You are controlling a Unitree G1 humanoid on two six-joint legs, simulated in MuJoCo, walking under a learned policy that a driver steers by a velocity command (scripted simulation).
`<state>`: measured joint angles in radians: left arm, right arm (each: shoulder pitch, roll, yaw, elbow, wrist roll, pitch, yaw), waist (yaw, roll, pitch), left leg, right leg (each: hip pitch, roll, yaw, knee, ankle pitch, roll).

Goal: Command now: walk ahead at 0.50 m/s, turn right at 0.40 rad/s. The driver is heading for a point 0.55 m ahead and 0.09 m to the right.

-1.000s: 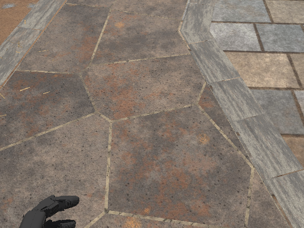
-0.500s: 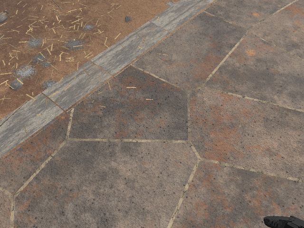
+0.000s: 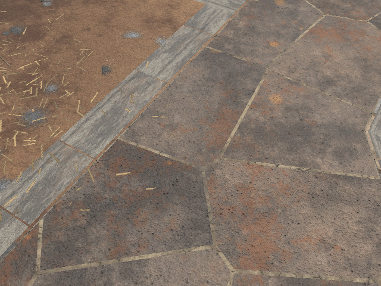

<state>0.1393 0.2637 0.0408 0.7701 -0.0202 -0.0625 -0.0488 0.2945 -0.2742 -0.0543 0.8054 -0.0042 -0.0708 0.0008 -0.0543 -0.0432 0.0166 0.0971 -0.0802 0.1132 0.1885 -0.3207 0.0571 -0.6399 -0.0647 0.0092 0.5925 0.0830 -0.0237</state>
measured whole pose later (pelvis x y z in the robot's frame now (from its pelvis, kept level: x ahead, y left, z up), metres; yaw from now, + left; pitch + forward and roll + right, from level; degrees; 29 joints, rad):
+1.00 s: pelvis +0.46 -0.05 +0.00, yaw -24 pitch +0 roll +1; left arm 0.15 0.25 0.04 0.68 0.02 0.03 0.02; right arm 0.20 -0.26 -0.02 0.84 -0.02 -0.04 0.01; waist -0.04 0.00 0.02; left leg -0.20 -0.01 0.03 0.48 -0.28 0.00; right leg -0.31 -0.01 0.05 0.50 -0.20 0.01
